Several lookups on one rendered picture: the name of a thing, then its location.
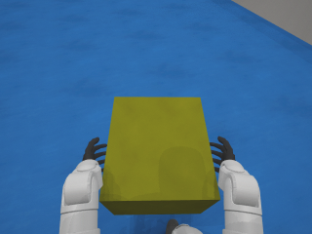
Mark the right robot hand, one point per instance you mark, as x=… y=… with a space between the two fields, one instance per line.
x=226 y=154

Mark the left robot hand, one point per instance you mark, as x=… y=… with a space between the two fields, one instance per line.
x=91 y=149

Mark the right robot foot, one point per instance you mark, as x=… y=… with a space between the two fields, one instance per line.
x=171 y=225

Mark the robot right forearm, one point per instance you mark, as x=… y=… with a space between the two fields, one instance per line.
x=241 y=199

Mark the robot left forearm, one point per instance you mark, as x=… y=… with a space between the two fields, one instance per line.
x=79 y=199

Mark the carton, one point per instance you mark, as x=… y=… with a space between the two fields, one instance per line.
x=158 y=158

